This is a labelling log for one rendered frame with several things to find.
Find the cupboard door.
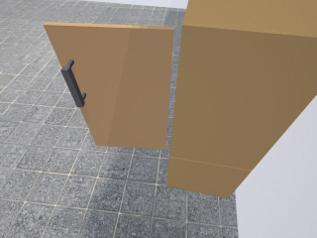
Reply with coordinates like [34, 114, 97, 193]
[43, 22, 174, 150]

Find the handle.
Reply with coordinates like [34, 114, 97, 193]
[60, 59, 86, 108]

